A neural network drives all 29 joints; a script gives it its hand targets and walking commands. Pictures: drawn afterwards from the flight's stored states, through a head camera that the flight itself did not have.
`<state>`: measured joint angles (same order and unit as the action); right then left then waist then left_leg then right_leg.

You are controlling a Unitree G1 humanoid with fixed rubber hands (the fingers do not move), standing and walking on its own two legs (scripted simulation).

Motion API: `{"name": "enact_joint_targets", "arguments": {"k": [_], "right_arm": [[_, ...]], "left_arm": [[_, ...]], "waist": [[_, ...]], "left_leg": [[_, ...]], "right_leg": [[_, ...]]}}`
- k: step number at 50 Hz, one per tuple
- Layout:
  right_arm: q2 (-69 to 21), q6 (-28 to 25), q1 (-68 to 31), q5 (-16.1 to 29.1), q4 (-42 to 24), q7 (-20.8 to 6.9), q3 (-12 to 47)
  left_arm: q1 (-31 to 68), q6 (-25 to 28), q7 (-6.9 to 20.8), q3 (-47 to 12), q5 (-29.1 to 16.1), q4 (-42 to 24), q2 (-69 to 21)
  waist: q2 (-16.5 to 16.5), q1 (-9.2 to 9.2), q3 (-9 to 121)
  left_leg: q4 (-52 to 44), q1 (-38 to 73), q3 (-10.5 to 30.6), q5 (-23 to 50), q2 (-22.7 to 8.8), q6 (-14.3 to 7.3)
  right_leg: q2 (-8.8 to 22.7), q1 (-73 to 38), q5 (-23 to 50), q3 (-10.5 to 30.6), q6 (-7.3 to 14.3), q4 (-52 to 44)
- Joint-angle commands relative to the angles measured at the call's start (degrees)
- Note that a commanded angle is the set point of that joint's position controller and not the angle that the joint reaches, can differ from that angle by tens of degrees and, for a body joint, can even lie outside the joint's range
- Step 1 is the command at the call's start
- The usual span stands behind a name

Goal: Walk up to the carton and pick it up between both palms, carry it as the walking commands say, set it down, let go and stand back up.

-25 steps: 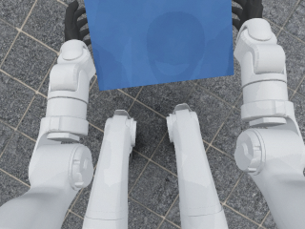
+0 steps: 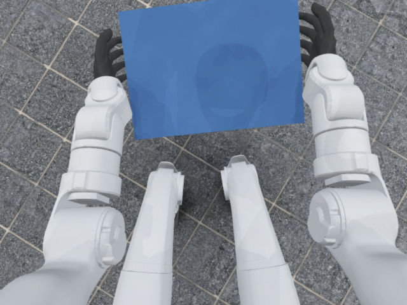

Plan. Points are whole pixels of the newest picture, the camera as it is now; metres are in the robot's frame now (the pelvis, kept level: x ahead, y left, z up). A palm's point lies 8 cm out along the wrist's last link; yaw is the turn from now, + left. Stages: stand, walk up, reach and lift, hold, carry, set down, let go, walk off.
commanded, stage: reach and lift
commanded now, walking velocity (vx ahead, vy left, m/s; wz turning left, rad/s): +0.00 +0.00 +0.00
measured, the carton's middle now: (212, 79) +0.49 -0.03 -0.15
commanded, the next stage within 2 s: none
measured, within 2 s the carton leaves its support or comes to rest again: neither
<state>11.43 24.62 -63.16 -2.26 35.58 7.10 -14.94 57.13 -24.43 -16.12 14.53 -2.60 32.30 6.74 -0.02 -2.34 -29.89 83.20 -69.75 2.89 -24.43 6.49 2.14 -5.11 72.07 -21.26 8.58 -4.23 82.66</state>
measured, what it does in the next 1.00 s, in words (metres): rises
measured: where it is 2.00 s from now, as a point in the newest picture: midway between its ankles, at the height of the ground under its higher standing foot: (206, 207)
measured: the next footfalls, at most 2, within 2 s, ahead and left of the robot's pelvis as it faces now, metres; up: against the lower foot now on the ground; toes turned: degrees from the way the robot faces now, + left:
none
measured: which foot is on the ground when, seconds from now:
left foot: down 0.00-1.00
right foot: down 0.00-1.00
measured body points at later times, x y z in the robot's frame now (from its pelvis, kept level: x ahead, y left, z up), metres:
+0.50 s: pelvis +0.01 +0.00 +0.07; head +0.26 -0.03 +0.44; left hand +0.47 +0.15 -0.01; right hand +0.48 -0.20 +0.01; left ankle +0.15 +0.12 -0.56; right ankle +0.17 -0.13 -0.56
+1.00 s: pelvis +0.08 -0.01 +0.13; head +0.15 -0.01 +0.58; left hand +0.45 +0.16 +0.11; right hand +0.46 -0.20 +0.13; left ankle +0.15 +0.12 -0.56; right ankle +0.17 -0.13 -0.56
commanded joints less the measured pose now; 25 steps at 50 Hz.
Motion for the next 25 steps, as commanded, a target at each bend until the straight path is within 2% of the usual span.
{"name": "enact_joint_targets", "arguments": {"k": [1,3,8,9,10,12,13,14,17,23,24,25], "right_arm": [[-70.3,-2.7,-37.3,14.1,-12.5,-20.9,35.4],[-69.9,-2.3,-35.6,12.6,-10.1,-21.0,34.6],[-71.0,-2.3,-32.7,12.1,-9.2,-21.4,34.7],[-71.3,-2.4,-33.2,12.4,-11.5,-21.4,35.5],[-71.2,-2.3,-33.1,12.3,-11.2,-21.4,35.7],[-71.4,-2.4,-32.0,12.1,-12.1,-21.4,36.0],[-71.2,-2.5,-32.7,12.2,-11.9,-21.6,35.6],[-71.2,-2.5,-32.4,12.0,-11.1,-21.7,35.3],[-71.9,-2.4,-30.5,11.7,-10.6,-22.2,35.5],[-72.2,-2.5,-28.8,11.2,-11.7,-22.7,36.0],[-72.6,-2.4,-28.8,11.3,-12.1,-22.8,36.5],[-72.7,-2.6,-28.2,11.5,-12.6,-22.9,37.0]], "left_arm": [[55.1,4.3,29.2,-39.0,-11.7,-19.8,-59.1],[53.8,4.2,29.4,-38.1,-11.2,-17.6,-59.2],[51.4,4.4,30.1,-38.0,-10.6,-17.2,-59.5],[52.8,4.6,30.3,-38.8,-11.0,-19.3,-59.7],[52.3,4.5,30.4,-38.6,-11.0,-18.9,-59.3],[51.7,4.6,30.5,-39.6,-11.2,-19.9,-59.9],[50.9,4.4,30.6,-38.7,-10.6,-18.4,-59.7],[50.2,4.5,30.8,-38.2,-10.3,-17.1,-59.4],[49.6,4.7,31.3,-38.1,-10.1,-17.6,-59.8],[47.3,4.9,32.1,-38.6,-9.7,-17.4,-60.5],[46.8,4.8,32.3,-38.4,-9.6,-17.4,-60.3],[45.9,4.9,32.3,-39.2,-9.7,-17.9,-61.2]], "waist": [[-1.0,1.31,140.5],[-1.9,0.85,136.8],[-1.9,1.43,135.1],[-1.6,1.45,137.4],[-2.5,1.51,136.8],[-1.7,1.11,137.8],[-0.9,2.27,135.5],[-2.2,1.96,133.2],[-1.6,2.27,133.0],[-1.6,1.76,131.2],[-2.3,2.40,131.1],[-1.4,2.03,132.4]], "left_leg": [[-13.6,24.5,-4.0,2.7,1.5,-2.2],[-14.6,23.3,-4.2,1.1,1.4,-2.0],[-17.7,25.6,-3.7,2.0,1.2,-2.1],[-18.1,27.4,-3.8,2.8,1.1,-2.1],[-18.5,27.3,-3.8,2.8,1.2,-2.1],[-19.7,29.4,-3.4,4.0,1.1,-1.9],[-20.5,28.8,-3.6,2.7,1.1,-2.0],[-21.3,28.1,-3.2,1.5,1.0,-2.3],[-23.1,30.2,-3.3,2.2,0.8,-2.2],[-26.9,34.0,-2.6,4.0,0.5,-2.2],[-27.5,34.4,-2.9,4.4,0.5,-2.3],[-28.0,35.7,-2.7,5.6,0.5,-2.0]], "right_leg": [[-2.0,-39.5,6.9,-8.4,3.5,-10.8],[-1.9,-39.2,4.9,-8.2,3.5,-12.2],[-1.8,-41.7,5.7,-7.9,3.6,-14.7],[-1.8,-43.8,6.5,-7.3,3.6,-15.5],[-1.8,-44.3,6.3,-7.3,3.6,-16.2],[-1.7,-46.0,7.6,-7.0,3.7,-17.1],[-1.5,-45.7,6.2,-6.8,3.7,-18.0],[-1.6,-45.5,5.0,-7.0,3.7,-18.6],[-1.4,-47.8,5.4,-6.4,3.8,-20.6],[-1.4,-51.2,7.1,-6.3,3.8,-24.1],[-1.4,-52.3,6.9,-6.0,3.7,-25.0],[-1.4,-53.6,8.6,-5.9,3.8,-25.4]]}}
